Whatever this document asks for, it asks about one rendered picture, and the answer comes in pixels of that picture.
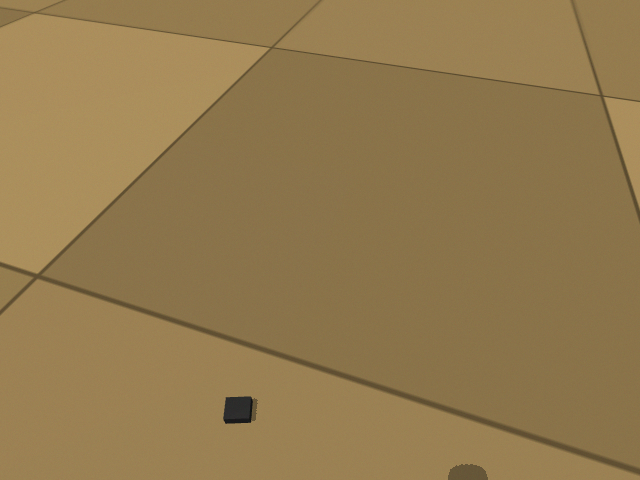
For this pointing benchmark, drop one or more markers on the small box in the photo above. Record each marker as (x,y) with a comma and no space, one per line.
(238,410)

